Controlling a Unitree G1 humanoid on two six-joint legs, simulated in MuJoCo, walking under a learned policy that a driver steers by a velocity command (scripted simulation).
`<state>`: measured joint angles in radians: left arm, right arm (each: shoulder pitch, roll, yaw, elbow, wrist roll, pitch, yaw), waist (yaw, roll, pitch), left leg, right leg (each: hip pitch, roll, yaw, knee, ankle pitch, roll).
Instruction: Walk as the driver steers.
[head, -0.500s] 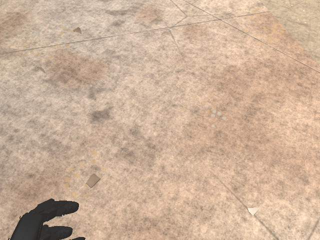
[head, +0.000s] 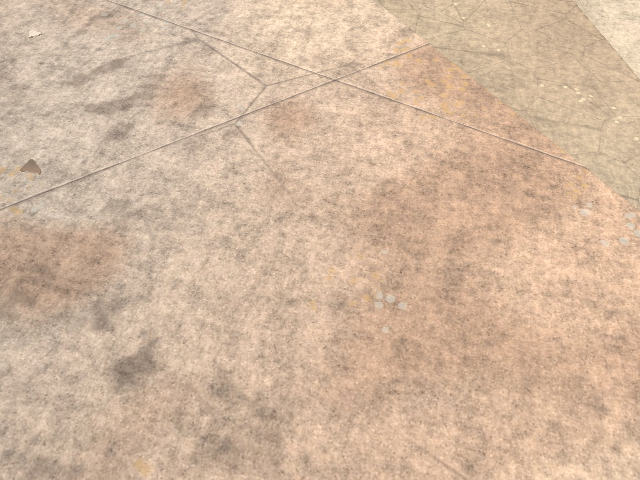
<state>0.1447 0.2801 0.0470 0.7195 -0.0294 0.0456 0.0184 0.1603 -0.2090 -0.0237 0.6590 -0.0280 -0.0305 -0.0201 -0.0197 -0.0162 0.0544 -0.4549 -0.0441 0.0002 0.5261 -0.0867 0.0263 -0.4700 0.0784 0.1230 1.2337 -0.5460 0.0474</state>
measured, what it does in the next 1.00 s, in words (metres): walks ahead: right foot, then left foot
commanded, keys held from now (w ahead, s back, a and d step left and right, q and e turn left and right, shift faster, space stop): shift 0.42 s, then w+shift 0.26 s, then w+e+shift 0.32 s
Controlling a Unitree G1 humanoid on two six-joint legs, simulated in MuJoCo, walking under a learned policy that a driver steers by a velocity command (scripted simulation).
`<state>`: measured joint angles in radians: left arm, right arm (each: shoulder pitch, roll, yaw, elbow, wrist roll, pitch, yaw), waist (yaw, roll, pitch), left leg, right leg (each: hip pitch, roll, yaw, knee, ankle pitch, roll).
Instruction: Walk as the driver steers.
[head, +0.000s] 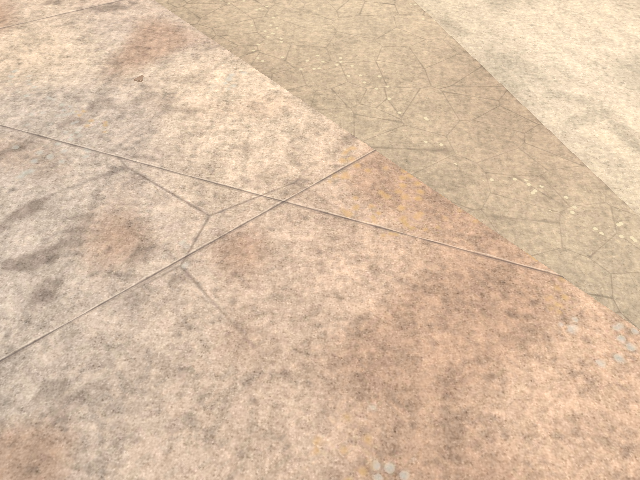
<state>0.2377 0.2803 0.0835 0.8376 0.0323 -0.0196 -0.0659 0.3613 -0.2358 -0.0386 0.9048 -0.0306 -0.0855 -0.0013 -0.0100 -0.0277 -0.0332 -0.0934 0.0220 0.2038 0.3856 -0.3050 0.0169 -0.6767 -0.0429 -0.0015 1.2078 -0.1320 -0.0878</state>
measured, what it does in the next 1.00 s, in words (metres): walks ahead, turning left: right foot, then left foot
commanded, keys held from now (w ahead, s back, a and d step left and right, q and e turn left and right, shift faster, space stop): w+e+shift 0.12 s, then w+q+shift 0.88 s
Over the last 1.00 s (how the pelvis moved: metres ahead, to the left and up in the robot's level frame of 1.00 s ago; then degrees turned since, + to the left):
0.33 0.07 0.02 -10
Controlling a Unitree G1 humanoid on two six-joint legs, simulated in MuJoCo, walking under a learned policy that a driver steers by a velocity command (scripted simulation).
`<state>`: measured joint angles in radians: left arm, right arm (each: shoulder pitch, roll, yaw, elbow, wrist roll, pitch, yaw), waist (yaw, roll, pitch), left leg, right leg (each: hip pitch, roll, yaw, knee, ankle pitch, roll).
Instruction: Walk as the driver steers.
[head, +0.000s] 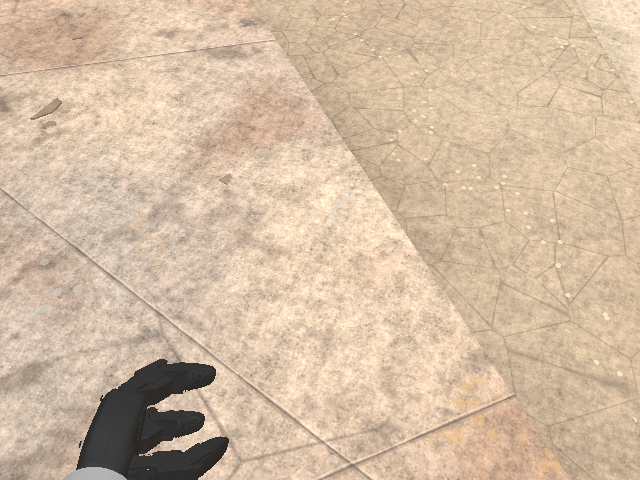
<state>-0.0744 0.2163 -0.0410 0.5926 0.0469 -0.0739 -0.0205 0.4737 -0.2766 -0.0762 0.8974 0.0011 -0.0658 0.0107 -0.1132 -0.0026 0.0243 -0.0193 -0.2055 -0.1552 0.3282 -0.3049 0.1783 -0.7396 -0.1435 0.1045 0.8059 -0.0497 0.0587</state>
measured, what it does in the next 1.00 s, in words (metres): walks ahead, turning left: right foot, then left foot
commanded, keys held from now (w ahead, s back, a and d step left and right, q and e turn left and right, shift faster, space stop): w+q+shift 0.94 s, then w+shift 0.06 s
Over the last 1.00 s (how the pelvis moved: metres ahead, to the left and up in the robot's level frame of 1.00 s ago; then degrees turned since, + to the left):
0.90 0.00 -0.01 24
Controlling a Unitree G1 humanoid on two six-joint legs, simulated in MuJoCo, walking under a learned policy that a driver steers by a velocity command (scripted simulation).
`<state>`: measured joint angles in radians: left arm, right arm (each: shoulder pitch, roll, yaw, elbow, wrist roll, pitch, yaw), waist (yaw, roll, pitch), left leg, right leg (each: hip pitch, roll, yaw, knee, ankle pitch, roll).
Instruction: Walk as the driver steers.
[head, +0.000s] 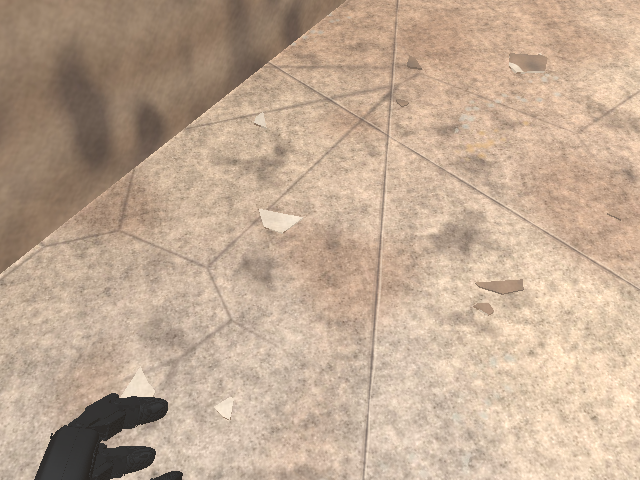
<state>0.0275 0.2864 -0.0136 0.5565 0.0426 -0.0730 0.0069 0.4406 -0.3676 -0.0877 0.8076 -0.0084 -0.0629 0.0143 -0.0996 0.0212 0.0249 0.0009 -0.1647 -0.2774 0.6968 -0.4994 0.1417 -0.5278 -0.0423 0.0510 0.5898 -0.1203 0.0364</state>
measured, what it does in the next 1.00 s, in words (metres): walks ahead: left foot, then right foot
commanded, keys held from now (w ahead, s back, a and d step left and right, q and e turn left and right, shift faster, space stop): w+shift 0.44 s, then w+e+shift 0.56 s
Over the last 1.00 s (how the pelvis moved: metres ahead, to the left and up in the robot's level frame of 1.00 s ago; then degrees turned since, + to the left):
0.84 0.24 -0.03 57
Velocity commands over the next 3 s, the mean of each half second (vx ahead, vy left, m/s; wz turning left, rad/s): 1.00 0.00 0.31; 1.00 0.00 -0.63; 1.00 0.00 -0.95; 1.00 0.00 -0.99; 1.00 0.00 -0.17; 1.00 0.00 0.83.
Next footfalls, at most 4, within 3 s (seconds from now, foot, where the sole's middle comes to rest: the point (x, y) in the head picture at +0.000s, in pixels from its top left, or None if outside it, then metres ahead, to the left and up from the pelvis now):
0.40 left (256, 445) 0.54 0.12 -0.75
0.86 right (285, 262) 1.00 0.03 -0.75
1.26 left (244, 148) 1.43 0.12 -0.75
1.72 right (382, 95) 1.63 -0.32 -0.75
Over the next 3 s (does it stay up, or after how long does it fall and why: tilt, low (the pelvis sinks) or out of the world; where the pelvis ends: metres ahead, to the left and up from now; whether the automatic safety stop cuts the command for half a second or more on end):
stays up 2.09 -1.20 -0.01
